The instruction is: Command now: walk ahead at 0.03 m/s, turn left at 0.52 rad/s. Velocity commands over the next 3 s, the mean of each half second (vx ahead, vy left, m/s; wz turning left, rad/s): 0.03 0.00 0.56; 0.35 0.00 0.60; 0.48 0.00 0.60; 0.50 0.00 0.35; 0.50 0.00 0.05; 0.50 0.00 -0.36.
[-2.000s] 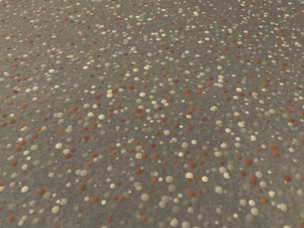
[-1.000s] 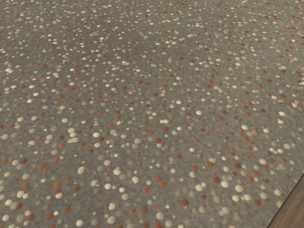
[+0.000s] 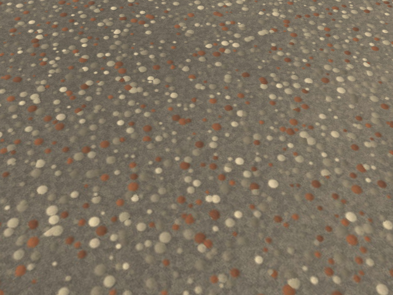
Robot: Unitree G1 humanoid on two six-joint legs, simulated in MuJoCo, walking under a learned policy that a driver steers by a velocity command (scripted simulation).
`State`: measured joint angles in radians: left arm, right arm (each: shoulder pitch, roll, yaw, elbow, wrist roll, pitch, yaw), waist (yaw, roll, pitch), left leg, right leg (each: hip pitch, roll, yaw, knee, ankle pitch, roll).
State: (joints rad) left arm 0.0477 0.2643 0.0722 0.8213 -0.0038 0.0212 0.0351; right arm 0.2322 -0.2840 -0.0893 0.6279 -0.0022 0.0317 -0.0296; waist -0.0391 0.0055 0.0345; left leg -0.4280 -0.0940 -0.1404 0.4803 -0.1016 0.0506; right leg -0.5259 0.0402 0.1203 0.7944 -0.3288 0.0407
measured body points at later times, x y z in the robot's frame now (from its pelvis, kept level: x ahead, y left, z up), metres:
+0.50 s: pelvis +0.06 -0.02 +0.00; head +0.10 -0.01 +0.45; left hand +0.07 +0.29 -0.11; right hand +0.31 -0.22 -0.08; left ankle +0.02 +0.11 -0.70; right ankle +0.07 -0.15 -0.73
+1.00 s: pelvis +0.22 +0.08 -0.01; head +0.24 +0.11 +0.44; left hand +0.29 +0.42 -0.08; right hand +0.41 -0.16 -0.11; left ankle +0.02 +0.10 -0.73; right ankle +0.39 +0.05 -0.73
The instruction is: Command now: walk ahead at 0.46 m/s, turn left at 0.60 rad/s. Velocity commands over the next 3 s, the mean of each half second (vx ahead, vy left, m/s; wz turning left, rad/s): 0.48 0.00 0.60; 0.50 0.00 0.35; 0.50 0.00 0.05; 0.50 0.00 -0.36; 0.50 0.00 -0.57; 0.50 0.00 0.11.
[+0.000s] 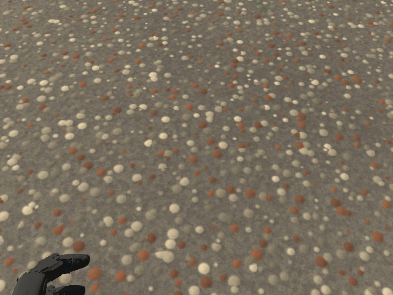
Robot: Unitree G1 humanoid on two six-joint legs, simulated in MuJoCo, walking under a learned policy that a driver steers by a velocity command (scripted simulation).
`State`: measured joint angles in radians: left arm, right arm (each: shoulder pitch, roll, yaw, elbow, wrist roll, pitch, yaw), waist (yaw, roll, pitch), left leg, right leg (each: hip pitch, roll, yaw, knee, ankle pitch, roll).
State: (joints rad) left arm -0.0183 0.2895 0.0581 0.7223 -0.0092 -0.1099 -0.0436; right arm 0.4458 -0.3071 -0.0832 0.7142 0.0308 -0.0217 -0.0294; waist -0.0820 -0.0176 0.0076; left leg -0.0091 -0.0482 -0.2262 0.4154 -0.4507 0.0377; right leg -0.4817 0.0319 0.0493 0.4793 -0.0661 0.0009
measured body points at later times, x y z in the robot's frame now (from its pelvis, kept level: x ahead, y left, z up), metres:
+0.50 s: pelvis +0.26 +0.05 -0.01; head +0.29 +0.07 +0.44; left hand +0.18 +0.34 -0.14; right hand +0.55 -0.11 -0.07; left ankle +0.36 +0.19 -0.72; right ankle +0.12 -0.13 -0.73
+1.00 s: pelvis +0.54 +0.14 +0.00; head +0.56 +0.16 +0.45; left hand +0.63 +0.45 -0.08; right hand +0.70 -0.11 -0.11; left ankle +0.36 +0.19 -0.73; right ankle +0.72 +0.10 -0.72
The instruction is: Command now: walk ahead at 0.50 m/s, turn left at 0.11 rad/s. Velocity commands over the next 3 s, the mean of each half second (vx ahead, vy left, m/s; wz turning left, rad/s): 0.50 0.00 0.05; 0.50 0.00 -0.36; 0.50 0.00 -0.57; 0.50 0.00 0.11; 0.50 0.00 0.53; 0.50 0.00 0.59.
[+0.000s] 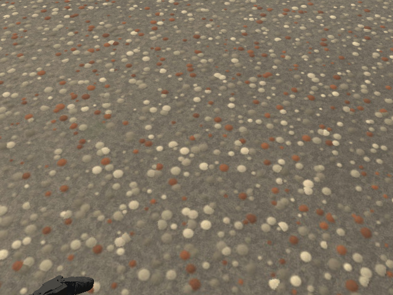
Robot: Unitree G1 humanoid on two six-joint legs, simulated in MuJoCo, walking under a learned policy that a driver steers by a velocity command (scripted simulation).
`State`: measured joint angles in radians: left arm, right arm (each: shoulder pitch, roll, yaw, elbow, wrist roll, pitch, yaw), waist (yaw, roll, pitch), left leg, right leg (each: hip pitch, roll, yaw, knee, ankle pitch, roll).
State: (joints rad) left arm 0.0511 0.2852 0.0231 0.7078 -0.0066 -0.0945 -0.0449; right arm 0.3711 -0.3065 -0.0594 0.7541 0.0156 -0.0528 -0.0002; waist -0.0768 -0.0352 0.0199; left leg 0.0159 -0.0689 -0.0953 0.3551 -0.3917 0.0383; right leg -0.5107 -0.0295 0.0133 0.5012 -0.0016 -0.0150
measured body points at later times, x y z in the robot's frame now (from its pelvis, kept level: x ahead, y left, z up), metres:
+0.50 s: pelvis +0.27 -0.02 +0.01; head +0.31 -0.02 +0.45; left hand +0.26 +0.27 -0.12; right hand +0.51 -0.23 -0.07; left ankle +0.45 +0.12 -0.70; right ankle +0.15 -0.12 -0.73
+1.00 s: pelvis +0.54 +0.00 +0.01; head +0.57 -0.02 +0.45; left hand +0.77 +0.20 -0.09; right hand +0.52 -0.29 -0.12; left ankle +0.45 +0.12 -0.73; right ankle +0.68 -0.18 -0.69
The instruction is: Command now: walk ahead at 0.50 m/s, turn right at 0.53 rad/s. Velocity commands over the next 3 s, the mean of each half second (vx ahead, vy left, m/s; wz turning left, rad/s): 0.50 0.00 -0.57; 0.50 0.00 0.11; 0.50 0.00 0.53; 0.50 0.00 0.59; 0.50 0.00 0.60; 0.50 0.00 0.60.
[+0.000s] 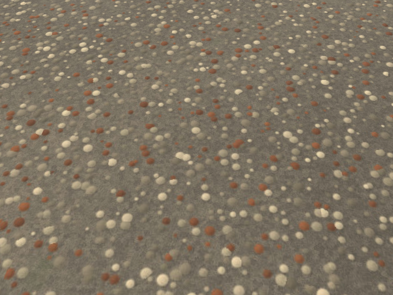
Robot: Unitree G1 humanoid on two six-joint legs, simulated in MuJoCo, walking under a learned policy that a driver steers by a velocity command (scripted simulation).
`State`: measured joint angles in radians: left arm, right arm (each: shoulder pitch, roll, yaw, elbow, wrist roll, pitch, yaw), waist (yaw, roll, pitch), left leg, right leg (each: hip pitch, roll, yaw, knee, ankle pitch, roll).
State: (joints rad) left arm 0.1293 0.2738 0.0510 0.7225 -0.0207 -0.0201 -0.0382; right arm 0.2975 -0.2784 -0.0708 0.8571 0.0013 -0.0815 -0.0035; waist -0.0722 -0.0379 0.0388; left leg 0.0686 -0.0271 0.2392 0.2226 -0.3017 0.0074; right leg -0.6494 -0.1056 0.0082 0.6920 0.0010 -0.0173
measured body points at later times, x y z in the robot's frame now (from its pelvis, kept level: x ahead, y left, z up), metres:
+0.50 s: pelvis +0.28 -0.05 +0.01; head +0.31 -0.07 +0.45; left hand +0.41 +0.22 -0.09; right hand +0.44 -0.34 -0.08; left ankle +0.51 +0.07 -0.69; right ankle +0.19 -0.11 -0.74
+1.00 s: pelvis +0.55 -0.10 +0.01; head +0.59 -0.10 +0.45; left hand +0.85 +0.06 -0.06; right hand +0.48 -0.38 -0.12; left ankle +0.51 +0.03 -0.74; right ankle +0.66 -0.27 -0.71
